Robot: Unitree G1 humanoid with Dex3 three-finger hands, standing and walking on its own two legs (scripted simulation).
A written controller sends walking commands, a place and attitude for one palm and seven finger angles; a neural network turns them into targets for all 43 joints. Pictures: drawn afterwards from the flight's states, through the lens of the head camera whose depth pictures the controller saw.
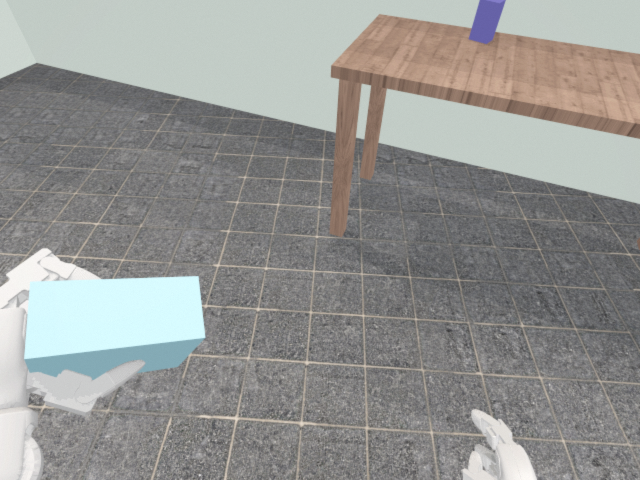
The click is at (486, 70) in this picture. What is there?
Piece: table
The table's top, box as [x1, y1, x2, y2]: [331, 14, 639, 138]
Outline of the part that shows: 331,65 331,77 639,138 639,54 499,32 495,32 493,39 488,43 484,44 468,39 471,28 379,14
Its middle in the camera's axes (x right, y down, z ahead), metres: +0.80 -0.51 +1.23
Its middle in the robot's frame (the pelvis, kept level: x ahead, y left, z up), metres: +1.30 -0.73 -0.03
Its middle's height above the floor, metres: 0.74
